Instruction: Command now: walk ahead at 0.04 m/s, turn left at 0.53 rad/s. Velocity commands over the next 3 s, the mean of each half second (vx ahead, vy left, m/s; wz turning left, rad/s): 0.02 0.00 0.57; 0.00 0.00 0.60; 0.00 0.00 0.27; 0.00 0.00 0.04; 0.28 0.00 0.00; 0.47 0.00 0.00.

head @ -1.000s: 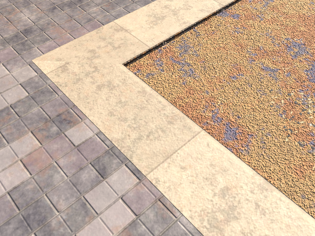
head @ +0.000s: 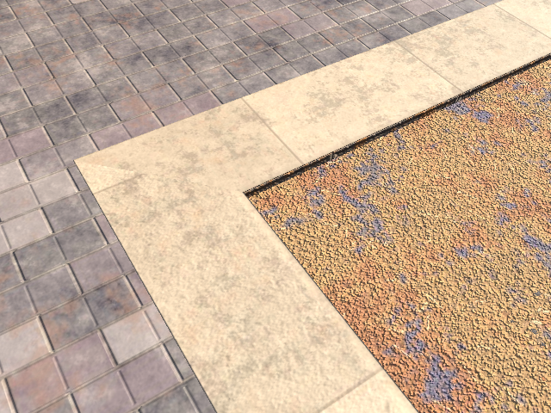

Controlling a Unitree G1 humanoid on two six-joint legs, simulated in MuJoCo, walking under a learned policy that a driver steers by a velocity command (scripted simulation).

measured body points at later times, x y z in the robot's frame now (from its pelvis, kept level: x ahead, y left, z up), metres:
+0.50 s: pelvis +0.00 -0.02 +0.01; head +0.03 -0.02 +0.46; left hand +0.05 +0.28 -0.10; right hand +0.17 -0.26 -0.12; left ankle +0.02 +0.09 -0.73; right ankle +0.02 -0.12 -0.73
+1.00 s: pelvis -0.04 -0.01 +0.00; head -0.02 +0.02 +0.45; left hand -0.11 +0.28 -0.12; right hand +0.24 -0.15 -0.09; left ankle -0.09 +0.06 -0.73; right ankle +0.02 -0.12 -0.70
